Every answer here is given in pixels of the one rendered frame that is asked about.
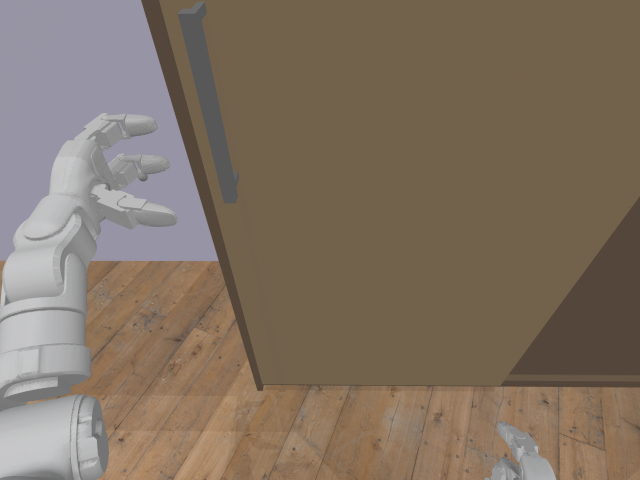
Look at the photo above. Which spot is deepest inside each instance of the handle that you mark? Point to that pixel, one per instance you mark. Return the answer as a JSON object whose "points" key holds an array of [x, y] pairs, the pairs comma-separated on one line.
{"points": [[195, 42]]}

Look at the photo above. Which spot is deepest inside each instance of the robot right hand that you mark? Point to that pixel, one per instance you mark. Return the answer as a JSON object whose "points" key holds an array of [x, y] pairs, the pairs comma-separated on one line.
{"points": [[531, 465]]}

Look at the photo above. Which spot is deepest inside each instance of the robot left hand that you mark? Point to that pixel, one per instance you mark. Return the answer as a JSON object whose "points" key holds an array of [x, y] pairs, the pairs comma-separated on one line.
{"points": [[80, 169]]}

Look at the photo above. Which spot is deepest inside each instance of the wardrobe door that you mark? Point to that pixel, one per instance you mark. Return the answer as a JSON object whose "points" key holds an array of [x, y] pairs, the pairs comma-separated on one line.
{"points": [[596, 328], [421, 182]]}

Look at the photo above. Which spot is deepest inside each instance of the left robot upper arm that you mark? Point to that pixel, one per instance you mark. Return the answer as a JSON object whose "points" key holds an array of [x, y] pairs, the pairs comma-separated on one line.
{"points": [[58, 439]]}

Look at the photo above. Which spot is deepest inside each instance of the left robot forearm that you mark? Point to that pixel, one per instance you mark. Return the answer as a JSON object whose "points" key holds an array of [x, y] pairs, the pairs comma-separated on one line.
{"points": [[43, 306]]}

